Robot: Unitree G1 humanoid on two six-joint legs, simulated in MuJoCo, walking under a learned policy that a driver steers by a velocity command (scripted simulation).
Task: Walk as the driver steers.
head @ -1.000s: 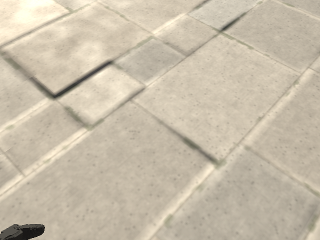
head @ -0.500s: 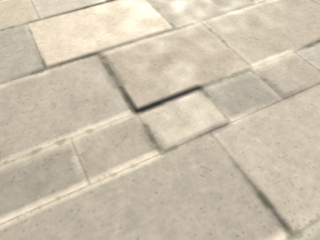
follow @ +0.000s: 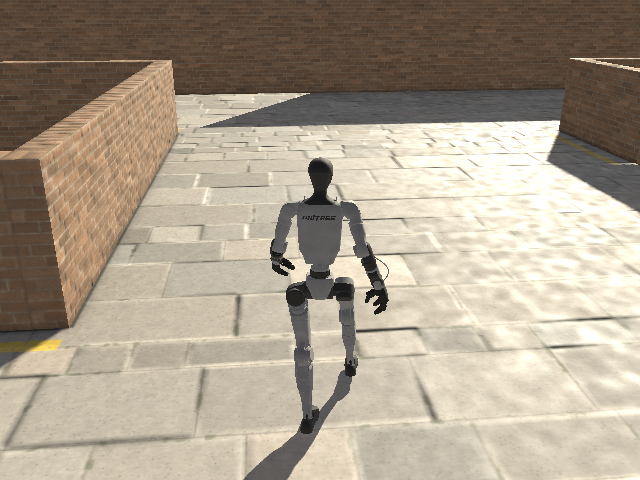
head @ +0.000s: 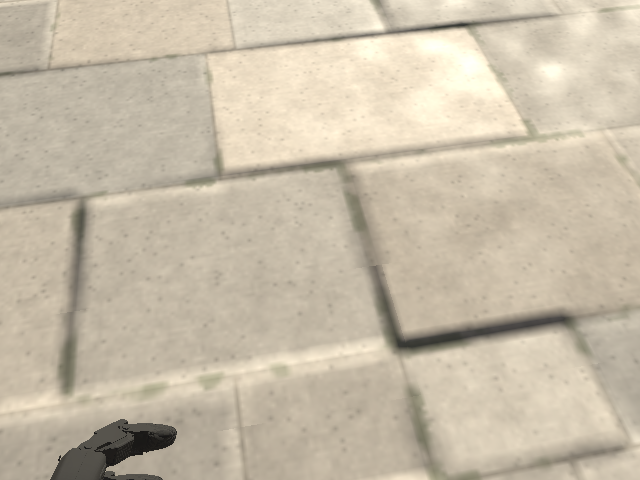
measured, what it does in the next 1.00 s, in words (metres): walks ahead, turning right: right foot, then left foot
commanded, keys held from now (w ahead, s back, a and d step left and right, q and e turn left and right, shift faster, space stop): w+e+shift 0.66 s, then q+shift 0.34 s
